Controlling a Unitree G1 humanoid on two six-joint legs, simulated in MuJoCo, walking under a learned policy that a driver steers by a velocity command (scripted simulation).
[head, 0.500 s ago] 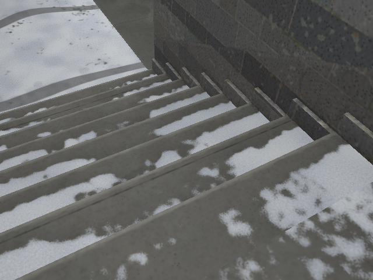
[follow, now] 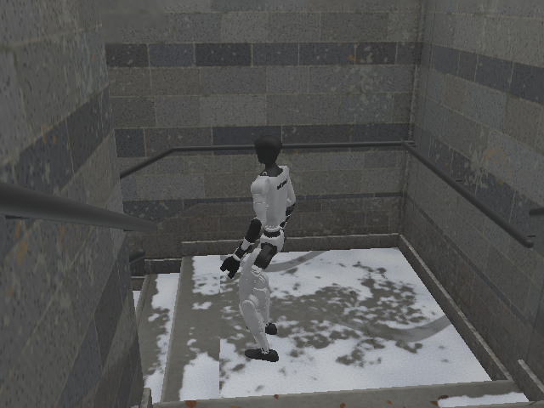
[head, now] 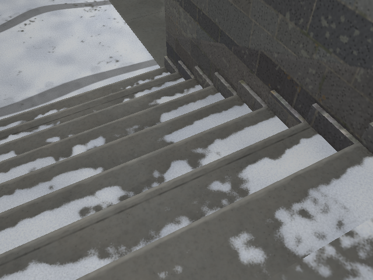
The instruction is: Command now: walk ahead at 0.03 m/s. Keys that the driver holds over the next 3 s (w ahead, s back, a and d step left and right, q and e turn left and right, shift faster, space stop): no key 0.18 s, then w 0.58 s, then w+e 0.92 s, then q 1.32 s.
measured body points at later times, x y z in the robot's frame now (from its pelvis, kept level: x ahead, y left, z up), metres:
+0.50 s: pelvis +0.12 -0.01 +0.01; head +0.12 +0.00 +0.46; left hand +0.18 +0.26 -0.13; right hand +0.16 -0.28 -0.13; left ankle +0.00 +0.12 -0.66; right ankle +0.08 -0.10 -0.73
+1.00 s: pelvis +0.31 +0.05 +0.01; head +0.33 +0.06 +0.46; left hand +0.38 +0.28 -0.14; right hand +0.29 -0.18 -0.13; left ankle +0.35 +0.11 -0.73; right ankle +0.35 -0.13 -0.62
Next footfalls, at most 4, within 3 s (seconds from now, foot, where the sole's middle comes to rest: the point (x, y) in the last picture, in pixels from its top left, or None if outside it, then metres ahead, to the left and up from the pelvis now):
0.78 left None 0.39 0.12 -0.76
1.48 right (243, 238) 0.64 -0.20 -0.76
2.06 left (218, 176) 1.02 -0.15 -0.91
2.66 right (284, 194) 0.82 -0.39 -0.76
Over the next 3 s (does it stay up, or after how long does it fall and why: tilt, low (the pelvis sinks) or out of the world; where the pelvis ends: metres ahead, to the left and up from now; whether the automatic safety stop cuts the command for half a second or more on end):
stays up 0.80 -0.29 -0.05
